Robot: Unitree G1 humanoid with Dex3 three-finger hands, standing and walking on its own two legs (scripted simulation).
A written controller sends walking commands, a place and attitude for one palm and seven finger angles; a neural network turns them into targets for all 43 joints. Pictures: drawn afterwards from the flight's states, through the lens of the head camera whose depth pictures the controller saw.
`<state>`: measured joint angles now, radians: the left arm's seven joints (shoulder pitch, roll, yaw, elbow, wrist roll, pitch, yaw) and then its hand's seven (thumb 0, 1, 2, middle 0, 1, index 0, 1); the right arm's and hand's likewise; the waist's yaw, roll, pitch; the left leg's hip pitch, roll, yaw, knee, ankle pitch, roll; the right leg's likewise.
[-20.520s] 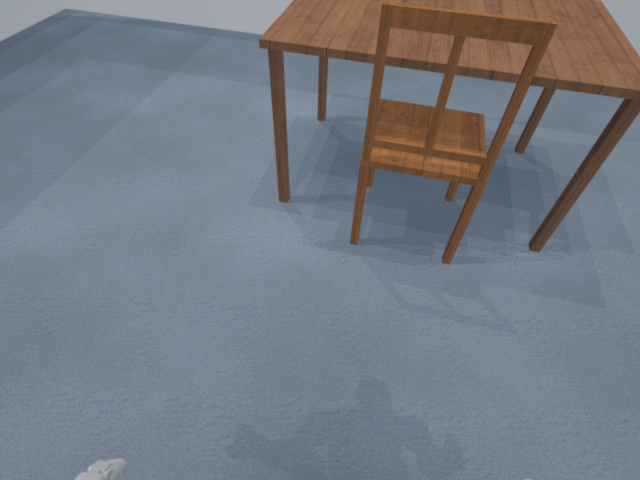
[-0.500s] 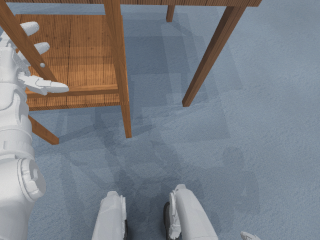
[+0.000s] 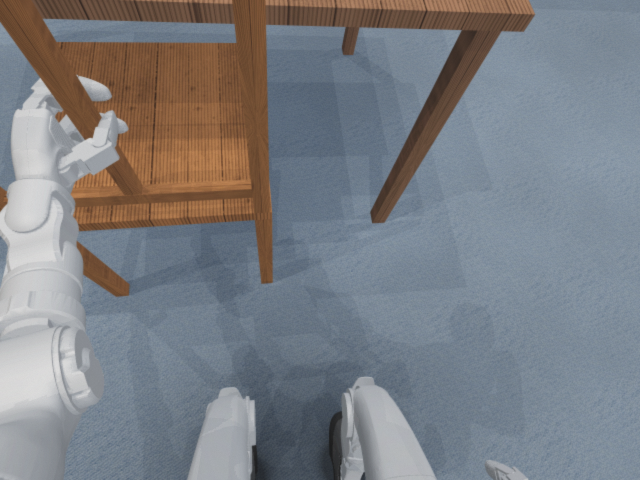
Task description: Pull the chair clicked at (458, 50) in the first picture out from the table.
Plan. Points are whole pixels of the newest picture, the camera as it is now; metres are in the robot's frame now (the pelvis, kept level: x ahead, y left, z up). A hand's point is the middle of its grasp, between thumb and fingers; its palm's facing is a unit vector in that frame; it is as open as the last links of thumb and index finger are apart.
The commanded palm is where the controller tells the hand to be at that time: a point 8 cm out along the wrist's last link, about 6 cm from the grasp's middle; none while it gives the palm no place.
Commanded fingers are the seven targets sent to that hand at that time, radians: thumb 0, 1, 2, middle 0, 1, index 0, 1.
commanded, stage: hook a spindle and tug to test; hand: left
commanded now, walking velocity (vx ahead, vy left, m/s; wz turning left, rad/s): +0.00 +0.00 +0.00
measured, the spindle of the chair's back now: (84, 114) +0.53 +0.25 +0.05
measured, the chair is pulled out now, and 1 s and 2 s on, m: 0.01 0.06 0.19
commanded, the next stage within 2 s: step backward, pulling the chair out in 0.58 s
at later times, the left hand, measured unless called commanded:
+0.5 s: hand (106, 160) +0.47 +0.23 +0.04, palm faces +0.08 -1.00 -0.03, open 5.6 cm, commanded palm +0.43 +0.27 +0.04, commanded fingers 0.00 0.90 0.90 -0.50 -1.45 -0.50 -1.45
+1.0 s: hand (115, 168) +0.45 +0.21 +0.06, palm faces +0.25 -0.96 -0.12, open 5.4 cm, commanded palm +0.42 +0.25 +0.06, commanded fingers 0.00 0.90 0.90 -0.50 -1.45 -0.50 -1.45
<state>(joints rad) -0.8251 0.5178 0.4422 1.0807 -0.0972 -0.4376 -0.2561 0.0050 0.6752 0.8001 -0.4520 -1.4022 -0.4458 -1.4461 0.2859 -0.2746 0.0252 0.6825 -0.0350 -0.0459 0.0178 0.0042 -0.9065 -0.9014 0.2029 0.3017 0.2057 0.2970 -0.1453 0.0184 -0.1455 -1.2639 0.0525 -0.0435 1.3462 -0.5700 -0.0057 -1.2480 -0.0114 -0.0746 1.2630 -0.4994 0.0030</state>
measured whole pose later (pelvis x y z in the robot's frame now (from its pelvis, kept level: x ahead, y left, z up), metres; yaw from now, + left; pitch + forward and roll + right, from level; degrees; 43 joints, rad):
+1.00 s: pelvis +0.01 +0.01 +0.09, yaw +0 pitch +16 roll -3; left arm -0.70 0.37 0.30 1.14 -0.05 -0.21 0.11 0.04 0.69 0.76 -0.28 -1.09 -0.47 -1.45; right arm 0.29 -0.25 0.03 0.63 0.04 0.10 -0.07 0.00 -0.90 -0.90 0.21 0.30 0.21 0.30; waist -0.14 0.00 -0.04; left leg -0.76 0.05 0.00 0.85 -0.37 0.00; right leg -0.74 0.00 -0.04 0.74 -0.28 0.02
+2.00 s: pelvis -0.08 -0.02 +0.09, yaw +1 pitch +7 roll +0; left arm -0.62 0.25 0.09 1.16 -0.07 -0.23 0.14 -0.03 0.66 0.74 -0.29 -1.14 -0.49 -1.45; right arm 0.22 -0.25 0.02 0.75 0.06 0.01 -0.14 0.01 -0.91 -0.90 0.20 0.30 0.21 0.30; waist -0.10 0.01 0.06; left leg -0.66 0.04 0.01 0.75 -0.21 -0.02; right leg -0.68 -0.01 -0.03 0.71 -0.16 0.00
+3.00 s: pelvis -0.07 -0.02 +0.10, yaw +1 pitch +6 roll +0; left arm -0.62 0.25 0.10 1.15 -0.07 -0.23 0.13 -0.02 0.64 0.77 -0.29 -1.16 -0.50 -1.45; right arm 0.20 -0.25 0.02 0.77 0.06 -0.04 -0.14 0.01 -0.91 -0.90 0.20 0.30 0.21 0.30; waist -0.09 0.02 0.09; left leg -0.63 0.04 0.00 0.73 -0.21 -0.03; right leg -0.64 -0.01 -0.05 0.70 -0.17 -0.02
